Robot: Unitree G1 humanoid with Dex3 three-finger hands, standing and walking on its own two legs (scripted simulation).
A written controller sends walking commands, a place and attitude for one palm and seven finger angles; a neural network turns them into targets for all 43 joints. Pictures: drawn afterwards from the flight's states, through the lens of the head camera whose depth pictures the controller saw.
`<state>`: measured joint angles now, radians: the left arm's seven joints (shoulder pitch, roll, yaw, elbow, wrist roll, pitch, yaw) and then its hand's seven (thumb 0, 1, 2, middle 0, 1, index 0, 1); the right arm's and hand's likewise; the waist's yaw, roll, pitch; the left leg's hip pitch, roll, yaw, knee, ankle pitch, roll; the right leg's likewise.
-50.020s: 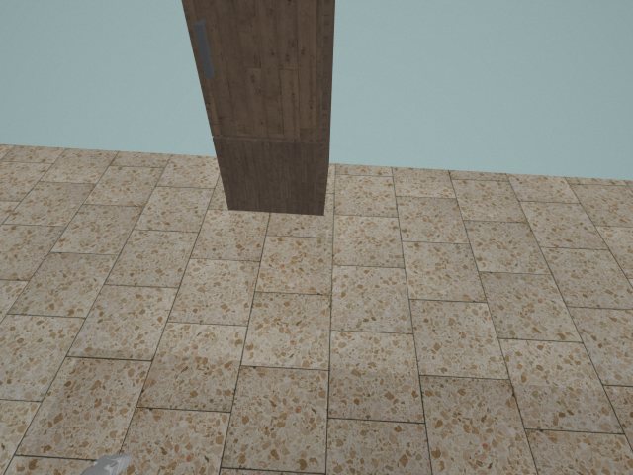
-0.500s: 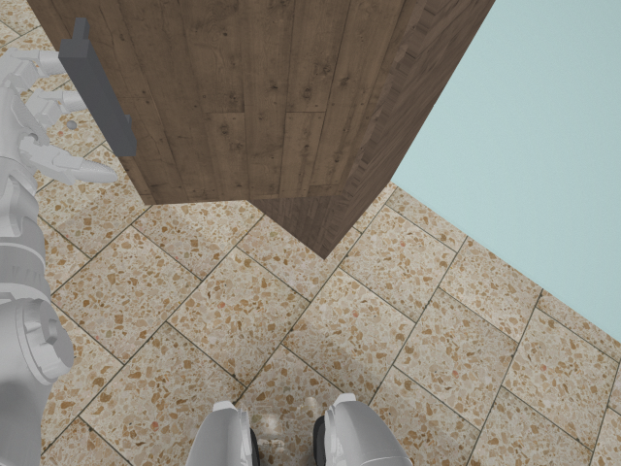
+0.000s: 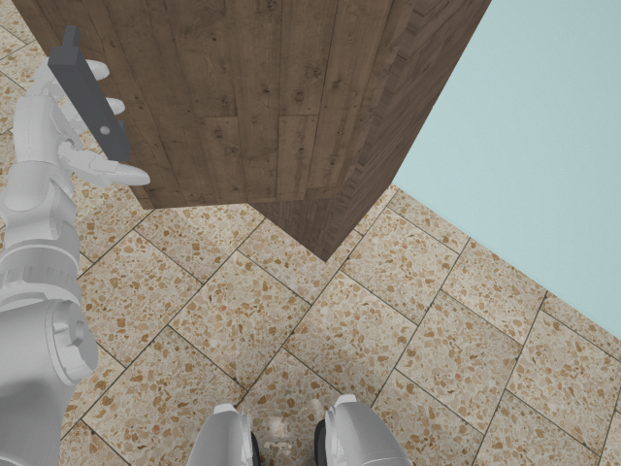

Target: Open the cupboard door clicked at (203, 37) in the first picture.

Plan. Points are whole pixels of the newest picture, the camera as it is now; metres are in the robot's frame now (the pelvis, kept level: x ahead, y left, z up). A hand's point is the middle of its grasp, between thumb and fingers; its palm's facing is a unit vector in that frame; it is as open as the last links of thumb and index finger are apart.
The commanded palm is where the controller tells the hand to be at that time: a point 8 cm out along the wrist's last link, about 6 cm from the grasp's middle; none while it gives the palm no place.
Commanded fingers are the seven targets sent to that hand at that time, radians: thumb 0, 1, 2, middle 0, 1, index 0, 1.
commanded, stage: slide the fingers in behind the handle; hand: left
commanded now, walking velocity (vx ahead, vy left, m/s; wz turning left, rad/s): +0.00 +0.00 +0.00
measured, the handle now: (98, 99) +0.56 +0.23 +0.06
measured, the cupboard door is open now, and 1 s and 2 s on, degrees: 45 46 59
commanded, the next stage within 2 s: close the thumb around the handle in 0.62 s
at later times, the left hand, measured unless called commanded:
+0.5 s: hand (115, 130) +0.51 +0.20 +0.07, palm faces +0.06 -1.00 -0.02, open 14.0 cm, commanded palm +0.49 +0.23 +0.06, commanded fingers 0.00 -0.50 0.30 -0.30 -1.20 -0.30 -1.20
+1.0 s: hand (114, 130) +0.51 +0.20 +0.06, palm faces +0.05 -1.00 -0.02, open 11.9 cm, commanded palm +0.48 +0.24 +0.06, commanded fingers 0.00 0.34 0.66 -0.36 -1.29 -0.36 -1.29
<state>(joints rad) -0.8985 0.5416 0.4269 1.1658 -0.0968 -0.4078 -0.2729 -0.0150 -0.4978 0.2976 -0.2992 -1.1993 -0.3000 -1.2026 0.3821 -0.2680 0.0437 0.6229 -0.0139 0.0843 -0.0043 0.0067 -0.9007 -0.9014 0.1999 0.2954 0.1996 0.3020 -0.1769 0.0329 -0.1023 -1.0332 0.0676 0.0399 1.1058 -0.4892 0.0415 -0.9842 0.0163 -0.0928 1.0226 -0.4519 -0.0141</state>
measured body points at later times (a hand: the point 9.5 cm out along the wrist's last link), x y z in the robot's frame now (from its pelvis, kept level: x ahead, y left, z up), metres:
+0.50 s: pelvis +0.00 -0.01 +0.00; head +0.14 +0.01 +0.43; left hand +0.50 +0.25 +0.07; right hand +0.00 -0.27 -0.11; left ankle +0.01 +0.09 -0.66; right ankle +0.01 -0.12 -0.66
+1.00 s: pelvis +0.00 +0.00 +0.00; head +0.14 +0.02 +0.43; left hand +0.50 +0.25 +0.07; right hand +0.01 -0.26 -0.11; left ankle +0.01 +0.09 -0.66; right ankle +0.01 -0.12 -0.66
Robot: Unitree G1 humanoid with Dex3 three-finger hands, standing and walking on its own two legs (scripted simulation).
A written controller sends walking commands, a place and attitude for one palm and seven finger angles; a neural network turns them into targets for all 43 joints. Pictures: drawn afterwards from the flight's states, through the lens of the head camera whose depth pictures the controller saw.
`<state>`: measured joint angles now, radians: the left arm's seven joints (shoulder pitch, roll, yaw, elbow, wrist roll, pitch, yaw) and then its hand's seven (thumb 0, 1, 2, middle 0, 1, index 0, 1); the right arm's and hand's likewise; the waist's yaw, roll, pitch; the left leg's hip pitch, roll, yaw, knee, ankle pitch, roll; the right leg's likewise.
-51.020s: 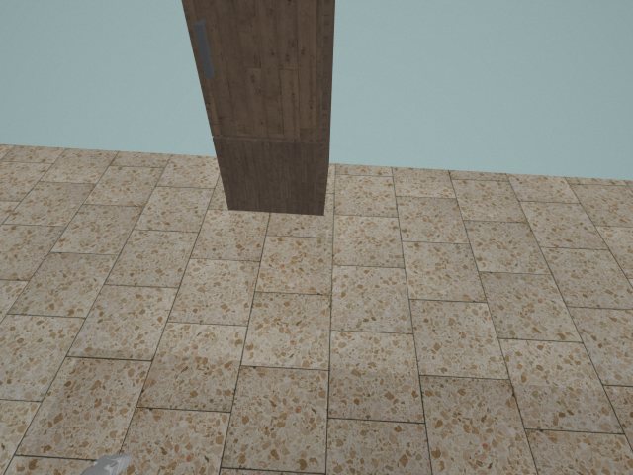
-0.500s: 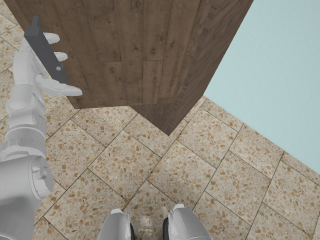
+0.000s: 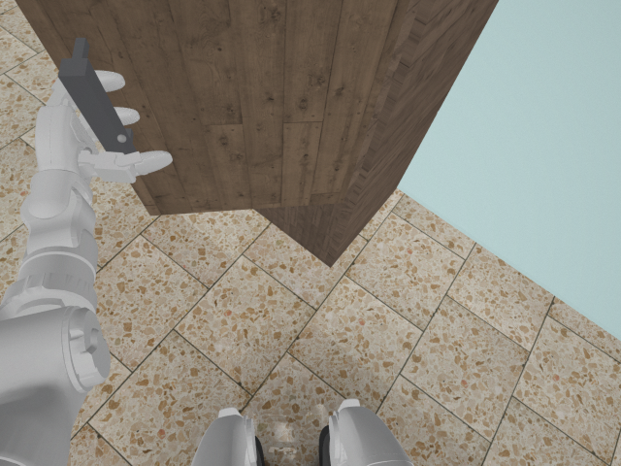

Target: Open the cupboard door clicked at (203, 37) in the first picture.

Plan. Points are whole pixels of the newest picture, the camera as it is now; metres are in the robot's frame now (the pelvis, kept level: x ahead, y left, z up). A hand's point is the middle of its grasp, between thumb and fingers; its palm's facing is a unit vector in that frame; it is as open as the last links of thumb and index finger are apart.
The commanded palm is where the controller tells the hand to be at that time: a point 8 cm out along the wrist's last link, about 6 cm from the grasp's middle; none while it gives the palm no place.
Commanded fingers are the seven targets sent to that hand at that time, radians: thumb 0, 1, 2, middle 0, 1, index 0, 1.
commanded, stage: close the thumb around the handle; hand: left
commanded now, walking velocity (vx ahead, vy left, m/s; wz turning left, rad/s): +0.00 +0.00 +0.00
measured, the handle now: (106, 109) +0.56 +0.22 +0.06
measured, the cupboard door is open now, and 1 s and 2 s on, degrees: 46 59 87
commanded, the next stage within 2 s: pull the door open along its arc in 0.42 s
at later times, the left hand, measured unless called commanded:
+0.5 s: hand (120, 140) +0.50 +0.20 +0.06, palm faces +0.06 -1.00 -0.01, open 6.1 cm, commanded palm +0.48 +0.24 +0.06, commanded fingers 0.00 0.90 0.90 -0.40 -1.35 -0.40 -1.35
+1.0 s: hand (129, 200) +0.42 +0.18 +0.07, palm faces +0.01 -1.00 +0.01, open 6.5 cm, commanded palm +0.35 +0.23 +0.06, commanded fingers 0.00 0.90 0.90 -0.40 -1.35 -0.40 -1.35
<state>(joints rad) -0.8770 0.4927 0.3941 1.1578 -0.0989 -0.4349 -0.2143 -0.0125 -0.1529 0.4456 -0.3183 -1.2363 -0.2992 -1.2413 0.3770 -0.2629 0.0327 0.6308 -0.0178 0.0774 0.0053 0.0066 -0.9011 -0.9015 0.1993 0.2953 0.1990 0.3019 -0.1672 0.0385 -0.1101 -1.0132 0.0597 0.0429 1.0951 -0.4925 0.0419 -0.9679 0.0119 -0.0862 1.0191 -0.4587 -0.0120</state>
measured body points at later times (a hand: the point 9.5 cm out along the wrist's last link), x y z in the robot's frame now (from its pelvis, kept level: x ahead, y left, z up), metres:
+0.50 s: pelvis +0.00 +0.00 +0.00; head +0.13 +0.02 +0.43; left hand +0.49 +0.25 +0.07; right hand +0.00 -0.26 -0.11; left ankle +0.01 +0.09 -0.66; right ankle +0.01 -0.12 -0.66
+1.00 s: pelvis +0.02 +0.00 +0.02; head +0.11 +0.01 +0.46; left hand +0.41 +0.23 +0.07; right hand +0.07 -0.26 -0.09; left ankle +0.01 +0.09 -0.66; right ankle +0.01 -0.12 -0.66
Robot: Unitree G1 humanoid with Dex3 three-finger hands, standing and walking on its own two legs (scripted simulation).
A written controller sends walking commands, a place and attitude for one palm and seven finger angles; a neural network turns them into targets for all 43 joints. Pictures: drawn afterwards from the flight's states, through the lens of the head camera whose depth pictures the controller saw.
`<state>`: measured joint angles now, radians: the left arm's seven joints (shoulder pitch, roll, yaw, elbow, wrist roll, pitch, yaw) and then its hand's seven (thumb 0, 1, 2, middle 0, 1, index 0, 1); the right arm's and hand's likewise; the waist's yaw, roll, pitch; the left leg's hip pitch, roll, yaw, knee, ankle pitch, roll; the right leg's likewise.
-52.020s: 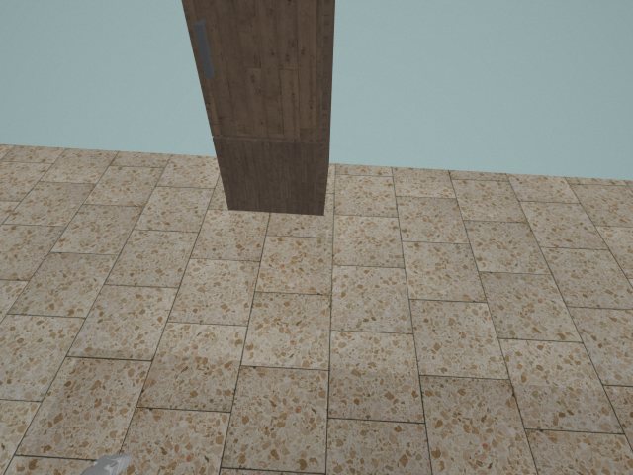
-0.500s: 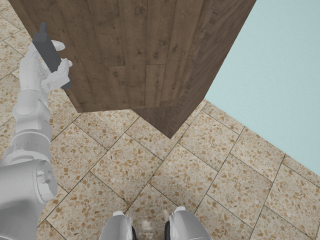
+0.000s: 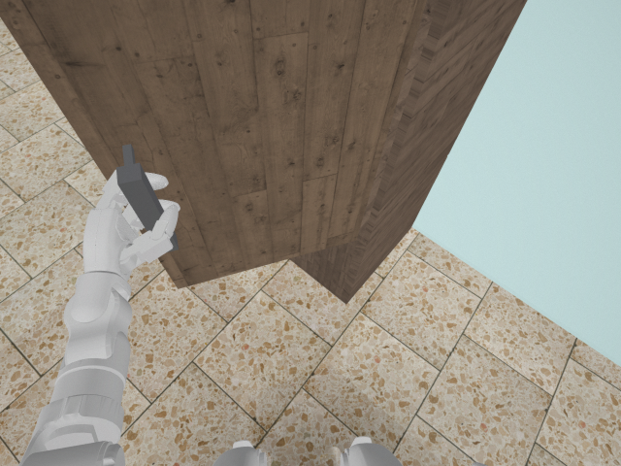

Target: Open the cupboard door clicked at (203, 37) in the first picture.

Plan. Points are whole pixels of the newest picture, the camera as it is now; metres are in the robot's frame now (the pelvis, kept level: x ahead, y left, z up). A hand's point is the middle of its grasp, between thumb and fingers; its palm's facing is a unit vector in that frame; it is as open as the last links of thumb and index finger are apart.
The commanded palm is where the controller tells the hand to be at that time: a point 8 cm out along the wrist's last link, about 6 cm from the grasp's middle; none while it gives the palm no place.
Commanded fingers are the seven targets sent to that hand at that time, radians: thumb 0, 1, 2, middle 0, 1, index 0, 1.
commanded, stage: pull the door open along its arc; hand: left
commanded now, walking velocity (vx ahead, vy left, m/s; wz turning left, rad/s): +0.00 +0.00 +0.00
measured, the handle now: (150, 201) +0.45 +0.21 +0.04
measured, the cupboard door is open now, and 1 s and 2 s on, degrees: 59 87 88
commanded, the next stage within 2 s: open thumb and fingers to let go in 0.54 s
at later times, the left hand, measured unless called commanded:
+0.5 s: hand (233, 317) +0.29 +0.09 +0.05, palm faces +0.46 -0.89 +0.00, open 6.6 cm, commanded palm +0.22 +0.12 +0.04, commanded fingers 0.00 0.90 0.90 -0.40 -1.35 -0.40 -1.35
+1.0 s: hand (254, 333) +0.27 +0.06 +0.05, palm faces +0.46 -0.89 -0.01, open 9.3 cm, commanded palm +0.22 +0.10 +0.04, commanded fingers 0.00 -0.43 0.33 -0.31 -1.21 -0.31 -1.21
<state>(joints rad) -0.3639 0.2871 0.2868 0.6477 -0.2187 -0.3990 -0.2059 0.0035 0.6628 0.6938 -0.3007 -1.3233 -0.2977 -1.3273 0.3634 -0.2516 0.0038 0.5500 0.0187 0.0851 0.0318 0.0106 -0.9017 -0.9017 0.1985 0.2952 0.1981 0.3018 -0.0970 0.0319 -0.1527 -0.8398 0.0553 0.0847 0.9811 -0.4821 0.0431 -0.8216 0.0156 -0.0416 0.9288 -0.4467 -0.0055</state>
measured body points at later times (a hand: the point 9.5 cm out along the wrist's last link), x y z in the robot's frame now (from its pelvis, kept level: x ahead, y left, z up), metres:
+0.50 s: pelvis +0.00 -0.04 +0.00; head +0.05 -0.05 +0.45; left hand +0.26 +0.13 +0.05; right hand +0.19 -0.23 -0.10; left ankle -0.01 +0.09 -0.68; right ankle -0.01 -0.12 -0.68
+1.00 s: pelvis -0.02 -0.06 +0.00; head +0.03 -0.08 +0.44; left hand +0.24 +0.11 +0.05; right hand +0.17 -0.26 -0.12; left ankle -0.01 +0.09 -0.68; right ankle -0.01 -0.12 -0.68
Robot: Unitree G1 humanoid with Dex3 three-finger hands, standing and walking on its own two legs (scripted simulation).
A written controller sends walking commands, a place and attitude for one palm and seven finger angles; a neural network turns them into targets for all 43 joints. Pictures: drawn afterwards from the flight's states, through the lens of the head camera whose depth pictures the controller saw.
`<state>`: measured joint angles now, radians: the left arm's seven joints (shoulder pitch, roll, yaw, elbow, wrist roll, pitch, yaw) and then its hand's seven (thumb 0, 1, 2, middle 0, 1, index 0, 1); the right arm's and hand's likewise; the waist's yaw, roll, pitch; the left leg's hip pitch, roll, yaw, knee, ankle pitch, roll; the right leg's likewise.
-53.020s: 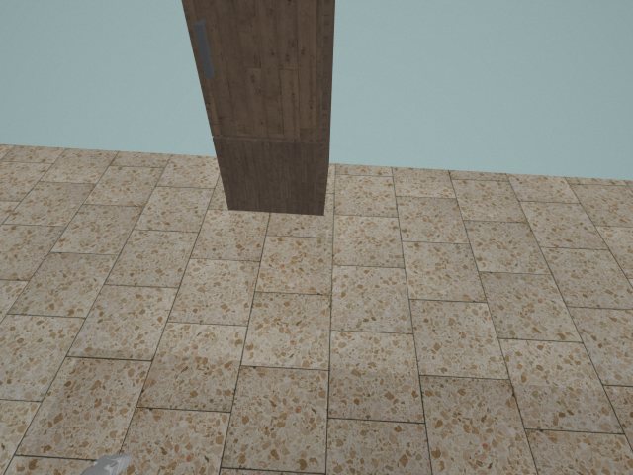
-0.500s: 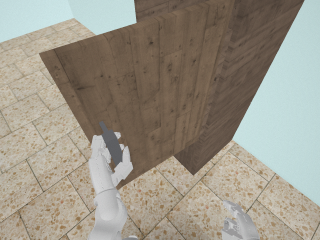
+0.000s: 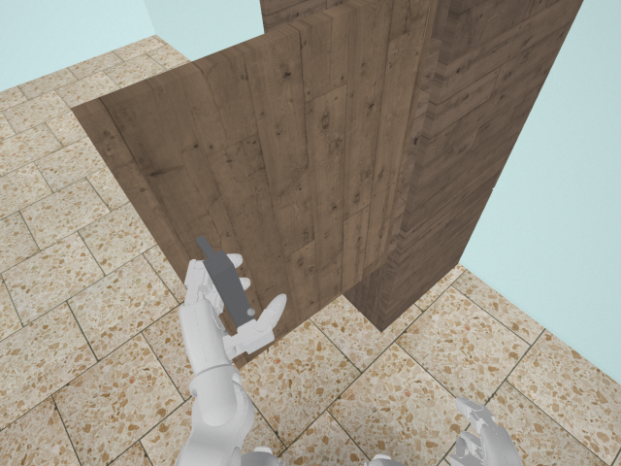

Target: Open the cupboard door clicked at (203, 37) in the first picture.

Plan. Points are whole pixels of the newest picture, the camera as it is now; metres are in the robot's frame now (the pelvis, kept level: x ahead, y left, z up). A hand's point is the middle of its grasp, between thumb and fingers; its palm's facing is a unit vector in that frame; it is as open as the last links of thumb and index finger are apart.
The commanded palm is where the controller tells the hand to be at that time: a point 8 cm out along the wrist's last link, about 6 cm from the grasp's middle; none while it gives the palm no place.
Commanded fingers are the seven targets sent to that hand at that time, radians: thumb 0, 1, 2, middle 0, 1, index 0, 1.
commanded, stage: open thumb and fingers to let go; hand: left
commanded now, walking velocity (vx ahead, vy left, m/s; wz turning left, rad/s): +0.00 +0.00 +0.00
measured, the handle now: (225, 286) +0.34 +0.13 +0.04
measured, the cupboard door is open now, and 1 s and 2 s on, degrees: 87 88 88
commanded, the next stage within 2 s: slide the hand sideways off the handle in 0.46 s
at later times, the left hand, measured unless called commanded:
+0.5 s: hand (249, 319) +0.29 +0.09 +0.05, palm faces +0.30 -0.95 +0.00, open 14.9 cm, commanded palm +0.25 +0.14 +0.05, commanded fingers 0.00 -0.50 0.30 -0.15 -0.30 -0.15 -0.30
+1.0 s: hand (235, 349) +0.25 +0.10 +0.05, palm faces -0.11 -0.99 +0.03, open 16.2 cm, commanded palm +0.23 +0.16 +0.05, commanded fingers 0.00 -0.50 0.30 -0.15 -0.30 -0.15 -0.30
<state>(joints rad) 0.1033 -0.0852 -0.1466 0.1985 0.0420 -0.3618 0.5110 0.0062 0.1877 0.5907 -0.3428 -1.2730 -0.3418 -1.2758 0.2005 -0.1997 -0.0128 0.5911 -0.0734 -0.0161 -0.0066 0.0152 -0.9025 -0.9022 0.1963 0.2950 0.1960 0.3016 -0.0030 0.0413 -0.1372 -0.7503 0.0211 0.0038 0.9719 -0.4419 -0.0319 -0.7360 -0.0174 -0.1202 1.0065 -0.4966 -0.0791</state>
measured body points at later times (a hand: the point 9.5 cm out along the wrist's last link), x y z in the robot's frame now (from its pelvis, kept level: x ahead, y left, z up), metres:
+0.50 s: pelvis -0.01 +0.03 +0.00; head +0.03 +0.02 +0.44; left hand +0.27 +0.14 +0.05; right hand +0.15 -0.19 -0.11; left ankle +0.02 +0.14 -0.68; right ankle +0.00 -0.06 -0.68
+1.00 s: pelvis -0.01 +0.05 -0.01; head +0.04 +0.05 +0.44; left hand +0.25 +0.16 +0.05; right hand +0.15 -0.18 -0.09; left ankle +0.02 +0.14 -0.68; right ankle +0.00 -0.06 -0.68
